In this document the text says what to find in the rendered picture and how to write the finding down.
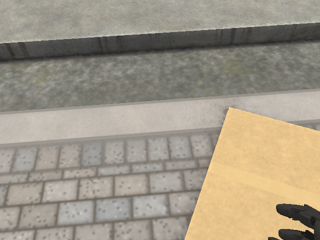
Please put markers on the robot right hand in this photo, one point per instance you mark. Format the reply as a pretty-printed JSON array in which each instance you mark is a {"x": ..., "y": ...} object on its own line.
[{"x": 307, "y": 215}]

